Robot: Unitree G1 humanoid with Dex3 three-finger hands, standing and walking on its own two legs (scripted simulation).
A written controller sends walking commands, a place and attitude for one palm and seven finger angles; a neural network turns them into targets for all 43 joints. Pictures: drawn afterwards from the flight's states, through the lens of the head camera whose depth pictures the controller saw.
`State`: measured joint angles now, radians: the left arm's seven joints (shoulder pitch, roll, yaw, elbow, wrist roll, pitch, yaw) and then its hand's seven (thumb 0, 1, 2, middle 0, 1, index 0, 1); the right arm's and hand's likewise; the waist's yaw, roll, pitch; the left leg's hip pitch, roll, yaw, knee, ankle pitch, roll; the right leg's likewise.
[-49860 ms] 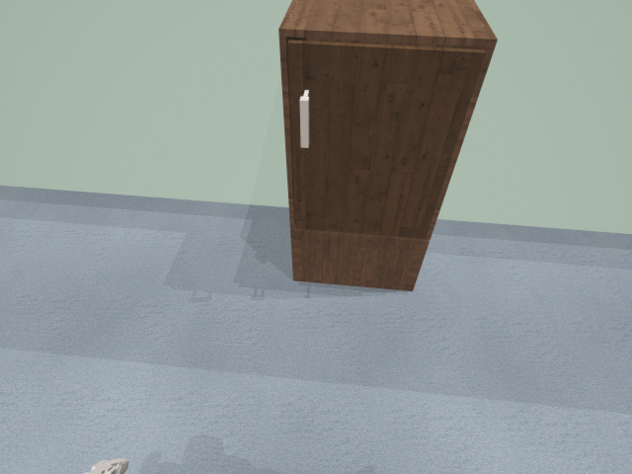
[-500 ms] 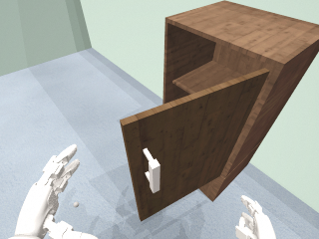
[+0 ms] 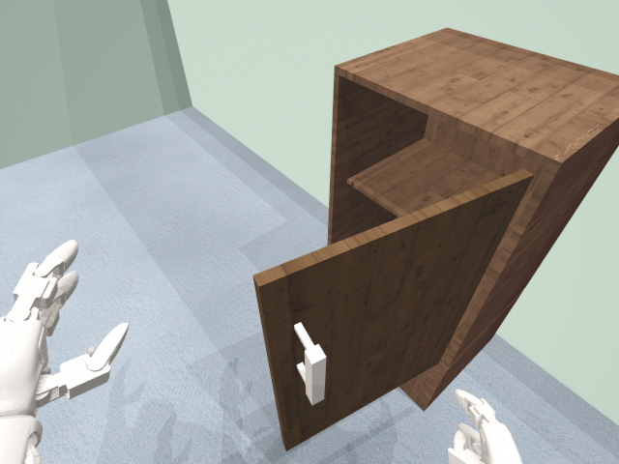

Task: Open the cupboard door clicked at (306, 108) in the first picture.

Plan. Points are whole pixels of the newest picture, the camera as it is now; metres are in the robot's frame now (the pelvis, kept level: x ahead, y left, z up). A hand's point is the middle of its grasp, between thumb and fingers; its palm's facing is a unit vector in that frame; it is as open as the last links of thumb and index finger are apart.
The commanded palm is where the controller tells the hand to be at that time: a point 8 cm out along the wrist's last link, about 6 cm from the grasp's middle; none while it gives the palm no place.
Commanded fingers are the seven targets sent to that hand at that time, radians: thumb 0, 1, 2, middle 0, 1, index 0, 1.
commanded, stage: draw the hand back to the body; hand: left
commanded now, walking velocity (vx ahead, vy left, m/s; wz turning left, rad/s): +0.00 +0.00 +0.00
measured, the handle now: (308, 364) +0.26 +0.04 -0.01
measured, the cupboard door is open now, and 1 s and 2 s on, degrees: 78 78 78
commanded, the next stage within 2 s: step back with the hand held close in 0.48 s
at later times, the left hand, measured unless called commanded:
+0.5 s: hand (95, 345) +0.18 +0.22 +0.17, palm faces +0.41 -0.82 -0.39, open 7.5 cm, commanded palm +0.13 +0.27 +0.18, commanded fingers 0.00 0.90 0.90 -0.20 -0.30 -0.20 -0.30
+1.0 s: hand (108, 348) +0.18 +0.21 +0.16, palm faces +0.29 -0.81 -0.50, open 7.5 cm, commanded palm +0.12 +0.26 +0.18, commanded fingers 0.00 0.90 0.90 -0.20 -0.30 -0.20 -0.30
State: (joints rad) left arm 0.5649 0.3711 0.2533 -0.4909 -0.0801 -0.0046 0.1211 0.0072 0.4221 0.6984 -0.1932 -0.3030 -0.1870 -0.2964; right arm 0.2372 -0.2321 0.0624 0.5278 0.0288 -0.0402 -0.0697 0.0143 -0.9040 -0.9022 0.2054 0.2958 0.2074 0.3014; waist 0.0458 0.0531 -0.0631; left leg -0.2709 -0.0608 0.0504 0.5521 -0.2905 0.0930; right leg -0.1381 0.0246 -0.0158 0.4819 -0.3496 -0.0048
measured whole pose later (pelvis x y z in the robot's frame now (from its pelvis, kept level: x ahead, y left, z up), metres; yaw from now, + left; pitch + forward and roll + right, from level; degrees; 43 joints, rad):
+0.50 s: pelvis -0.01 -0.03 +0.01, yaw +0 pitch -3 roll -1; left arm 0.52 0.36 0.31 -0.45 -0.09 -0.04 0.11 0.02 0.88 0.90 -0.21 -0.30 -0.21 -0.30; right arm 0.22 -0.25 0.03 0.61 0.03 -0.06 -0.07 0.01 -0.91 -0.90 0.20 0.30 0.21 0.30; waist 0.05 0.06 -0.02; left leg -0.17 -0.03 0.03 0.46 -0.24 0.05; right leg -0.04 0.05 -0.02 0.39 -0.30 -0.05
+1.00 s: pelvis -0.04 -0.03 +0.01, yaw -3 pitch +0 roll -1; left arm 0.57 0.45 0.38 -0.50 -0.08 -0.11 0.12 0.02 0.88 0.90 -0.22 -0.30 -0.21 -0.30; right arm 0.16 -0.25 -0.01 0.54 0.03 0.07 -0.08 0.01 -0.91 -0.90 0.20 0.30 0.20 0.30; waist 0.00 0.03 0.03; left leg -0.28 -0.01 0.07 0.47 -0.20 0.05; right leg -0.18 0.08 0.01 0.43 -0.26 -0.04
